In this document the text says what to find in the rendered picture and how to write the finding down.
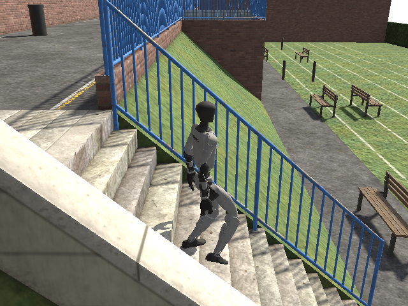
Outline stairs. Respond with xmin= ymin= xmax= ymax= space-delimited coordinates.
xmin=65 ymin=111 xmax=358 ymax=306

